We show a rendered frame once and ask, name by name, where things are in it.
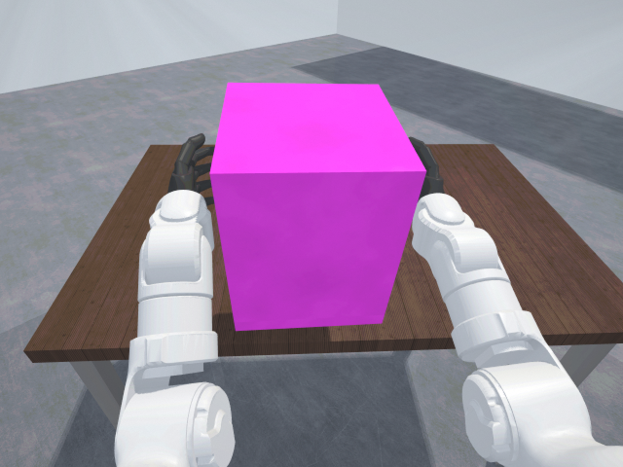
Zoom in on robot right upper arm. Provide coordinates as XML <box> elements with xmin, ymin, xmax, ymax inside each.
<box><xmin>462</xmin><ymin>361</ymin><xmax>623</xmax><ymax>467</ymax></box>

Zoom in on right robot forearm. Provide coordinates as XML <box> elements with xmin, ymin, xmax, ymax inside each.
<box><xmin>412</xmin><ymin>193</ymin><xmax>592</xmax><ymax>434</ymax></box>

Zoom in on robot right hand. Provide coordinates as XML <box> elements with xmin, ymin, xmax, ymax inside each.
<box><xmin>409</xmin><ymin>137</ymin><xmax>445</xmax><ymax>202</ymax></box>

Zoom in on robot left hand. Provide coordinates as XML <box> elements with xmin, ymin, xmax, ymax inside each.
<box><xmin>167</xmin><ymin>133</ymin><xmax>215</xmax><ymax>206</ymax></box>

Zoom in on carton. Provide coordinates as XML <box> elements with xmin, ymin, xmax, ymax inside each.
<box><xmin>209</xmin><ymin>83</ymin><xmax>426</xmax><ymax>331</ymax></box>

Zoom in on table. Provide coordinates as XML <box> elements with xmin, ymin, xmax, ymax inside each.
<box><xmin>23</xmin><ymin>144</ymin><xmax>623</xmax><ymax>464</ymax></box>

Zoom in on robot left upper arm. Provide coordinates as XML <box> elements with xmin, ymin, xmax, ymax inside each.
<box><xmin>116</xmin><ymin>382</ymin><xmax>235</xmax><ymax>467</ymax></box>

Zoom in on left robot forearm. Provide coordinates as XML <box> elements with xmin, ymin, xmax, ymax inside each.
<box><xmin>115</xmin><ymin>190</ymin><xmax>218</xmax><ymax>466</ymax></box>

